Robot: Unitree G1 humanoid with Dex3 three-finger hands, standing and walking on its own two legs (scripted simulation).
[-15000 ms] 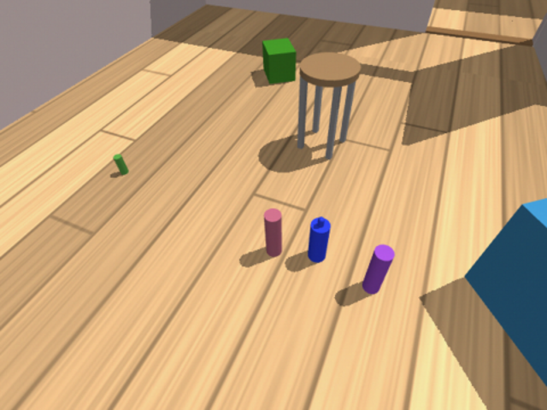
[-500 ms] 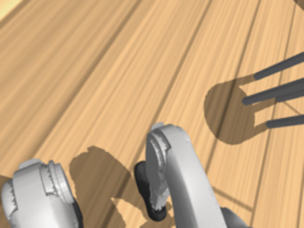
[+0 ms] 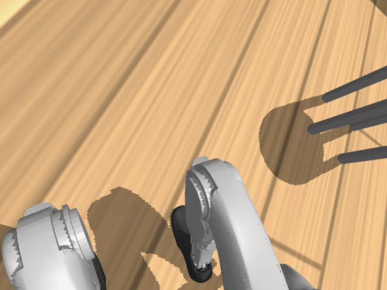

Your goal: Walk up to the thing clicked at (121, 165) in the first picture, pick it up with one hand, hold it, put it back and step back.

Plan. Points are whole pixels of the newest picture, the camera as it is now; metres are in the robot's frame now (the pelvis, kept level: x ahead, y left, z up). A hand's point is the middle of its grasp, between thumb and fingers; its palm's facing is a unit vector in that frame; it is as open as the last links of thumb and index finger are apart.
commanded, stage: close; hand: left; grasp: from above
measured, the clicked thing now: out of the picture +0.45 +0.34 -0.24
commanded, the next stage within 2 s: settle in 0.82 s
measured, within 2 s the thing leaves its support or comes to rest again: leaves its support in 1.18 s
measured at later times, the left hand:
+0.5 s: hand out of the picture +0.43 +0.34 -0.21, palm faces -0.43 -0.14 -0.89, open 8.6 cm
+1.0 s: hand out of the picture +0.43 +0.34 -0.21, palm faces -0.46 -0.14 -0.88, open 7.1 cm
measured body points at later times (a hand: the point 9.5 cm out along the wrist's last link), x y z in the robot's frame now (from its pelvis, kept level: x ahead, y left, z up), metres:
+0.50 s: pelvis +0.00 +0.00 +0.00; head +0.25 +0.11 +0.35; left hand +0.45 +0.34 -0.16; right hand +0.06 -0.26 -0.08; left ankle +0.06 +0.13 -0.26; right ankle +0.11 -0.12 -0.26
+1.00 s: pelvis +0.00 +0.00 +0.00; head +0.25 +0.11 +0.36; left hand +0.45 +0.34 -0.16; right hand +0.06 -0.26 -0.08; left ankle +0.06 +0.13 -0.26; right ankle +0.11 -0.12 -0.26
